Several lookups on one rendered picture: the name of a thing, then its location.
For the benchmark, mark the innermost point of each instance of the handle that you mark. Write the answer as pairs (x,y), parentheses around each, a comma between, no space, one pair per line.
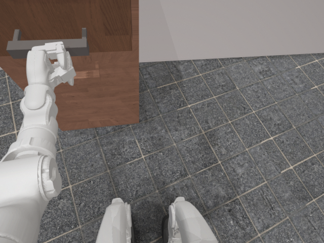
(83,77)
(18,49)

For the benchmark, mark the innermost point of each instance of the left robot upper arm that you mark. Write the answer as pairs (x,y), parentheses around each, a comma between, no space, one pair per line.
(26,187)

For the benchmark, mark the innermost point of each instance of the cabinet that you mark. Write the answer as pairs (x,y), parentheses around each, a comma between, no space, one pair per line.
(114,101)

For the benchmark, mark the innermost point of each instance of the robot left forearm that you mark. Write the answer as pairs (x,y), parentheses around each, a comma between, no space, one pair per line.
(38,133)

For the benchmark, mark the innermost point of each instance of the left robot hand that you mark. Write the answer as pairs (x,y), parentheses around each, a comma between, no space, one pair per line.
(39,67)

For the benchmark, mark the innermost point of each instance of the drawer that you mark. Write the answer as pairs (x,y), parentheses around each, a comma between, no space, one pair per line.
(108,22)

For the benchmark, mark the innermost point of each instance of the right robot thigh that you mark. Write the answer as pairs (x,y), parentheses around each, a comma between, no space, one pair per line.
(192,226)

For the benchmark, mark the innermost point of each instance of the left robot shin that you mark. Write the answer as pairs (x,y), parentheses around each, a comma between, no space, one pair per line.
(128,232)

